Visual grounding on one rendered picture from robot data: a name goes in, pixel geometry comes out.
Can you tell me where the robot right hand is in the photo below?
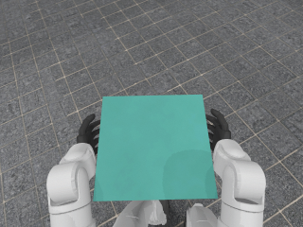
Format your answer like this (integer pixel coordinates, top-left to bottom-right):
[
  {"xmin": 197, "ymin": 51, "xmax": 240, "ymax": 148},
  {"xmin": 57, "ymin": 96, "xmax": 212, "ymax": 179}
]
[{"xmin": 205, "ymin": 108, "xmax": 231, "ymax": 153}]

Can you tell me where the left robot thigh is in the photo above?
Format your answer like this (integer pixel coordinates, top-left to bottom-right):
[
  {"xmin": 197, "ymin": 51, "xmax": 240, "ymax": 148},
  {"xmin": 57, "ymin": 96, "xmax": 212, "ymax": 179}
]
[{"xmin": 113, "ymin": 200, "xmax": 160, "ymax": 227}]

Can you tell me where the robot right forearm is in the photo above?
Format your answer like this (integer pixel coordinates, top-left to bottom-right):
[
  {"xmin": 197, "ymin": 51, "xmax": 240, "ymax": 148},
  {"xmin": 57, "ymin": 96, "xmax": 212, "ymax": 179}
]
[{"xmin": 212, "ymin": 139, "xmax": 266, "ymax": 227}]

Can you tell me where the robot left hand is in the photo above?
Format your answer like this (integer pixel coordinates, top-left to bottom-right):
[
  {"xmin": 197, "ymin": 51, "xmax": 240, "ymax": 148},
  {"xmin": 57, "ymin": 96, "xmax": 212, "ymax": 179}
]
[{"xmin": 77, "ymin": 113, "xmax": 101, "ymax": 156}]

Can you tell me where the robot left forearm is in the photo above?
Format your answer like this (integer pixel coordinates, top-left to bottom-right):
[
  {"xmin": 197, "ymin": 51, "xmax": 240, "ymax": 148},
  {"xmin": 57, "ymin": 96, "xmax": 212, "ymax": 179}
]
[{"xmin": 46, "ymin": 143, "xmax": 97, "ymax": 227}]

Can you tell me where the right robot shin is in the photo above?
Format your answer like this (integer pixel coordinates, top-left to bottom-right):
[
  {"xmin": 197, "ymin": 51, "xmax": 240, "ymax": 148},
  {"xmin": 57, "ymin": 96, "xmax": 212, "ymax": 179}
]
[{"xmin": 193, "ymin": 203, "xmax": 203, "ymax": 207}]

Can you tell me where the carton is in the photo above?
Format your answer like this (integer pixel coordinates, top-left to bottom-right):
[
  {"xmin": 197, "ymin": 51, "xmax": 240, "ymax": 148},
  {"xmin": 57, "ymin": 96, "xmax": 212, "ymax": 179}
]
[{"xmin": 93, "ymin": 95, "xmax": 218, "ymax": 201}]

